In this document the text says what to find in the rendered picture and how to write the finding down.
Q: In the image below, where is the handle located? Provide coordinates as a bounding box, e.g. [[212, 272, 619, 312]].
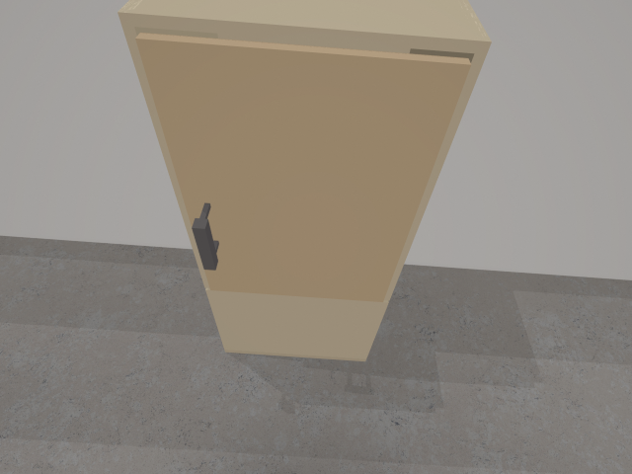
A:
[[192, 203, 219, 271]]

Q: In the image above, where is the cupboard door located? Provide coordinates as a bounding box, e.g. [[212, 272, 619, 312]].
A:
[[135, 33, 471, 302]]

